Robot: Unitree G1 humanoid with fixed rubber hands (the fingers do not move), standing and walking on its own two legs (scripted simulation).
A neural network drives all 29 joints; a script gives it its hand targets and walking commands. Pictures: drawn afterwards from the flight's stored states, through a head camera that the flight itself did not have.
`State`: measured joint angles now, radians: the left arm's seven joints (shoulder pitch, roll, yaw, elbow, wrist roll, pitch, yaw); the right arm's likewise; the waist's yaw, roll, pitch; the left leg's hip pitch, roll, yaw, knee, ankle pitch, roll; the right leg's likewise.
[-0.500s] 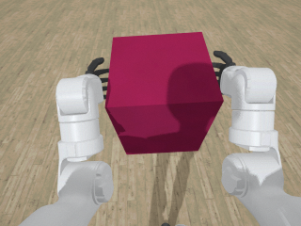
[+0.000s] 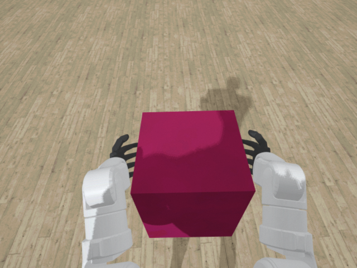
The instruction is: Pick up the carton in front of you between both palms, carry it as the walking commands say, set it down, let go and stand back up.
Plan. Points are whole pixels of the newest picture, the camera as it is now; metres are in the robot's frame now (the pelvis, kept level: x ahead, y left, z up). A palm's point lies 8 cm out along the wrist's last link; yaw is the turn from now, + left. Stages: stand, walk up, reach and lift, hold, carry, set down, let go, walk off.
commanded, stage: carry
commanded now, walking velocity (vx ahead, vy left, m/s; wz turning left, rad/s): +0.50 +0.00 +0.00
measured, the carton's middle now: (189, 177) +0.32 +0.00 +0.00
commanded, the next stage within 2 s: none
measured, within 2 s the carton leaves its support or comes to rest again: neither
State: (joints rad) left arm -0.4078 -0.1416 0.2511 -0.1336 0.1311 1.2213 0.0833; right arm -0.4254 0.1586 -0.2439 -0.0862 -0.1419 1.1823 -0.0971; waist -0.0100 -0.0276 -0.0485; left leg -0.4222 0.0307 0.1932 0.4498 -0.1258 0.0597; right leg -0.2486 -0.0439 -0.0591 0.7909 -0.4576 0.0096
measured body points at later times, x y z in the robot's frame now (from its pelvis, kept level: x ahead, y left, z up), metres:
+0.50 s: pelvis +0.31 -0.03 +0.01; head +0.28 -0.03 +0.46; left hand +0.57 +0.14 +0.09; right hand +0.59 -0.17 +0.09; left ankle +0.28 +0.10 -0.67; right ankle +0.31 -0.11 -0.73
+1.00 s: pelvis +0.62 +0.03 +0.02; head +0.62 +0.05 +0.47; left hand +0.90 +0.17 +0.08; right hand +0.88 -0.13 +0.08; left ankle +0.59 +0.12 -0.73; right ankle +0.68 -0.12 -0.68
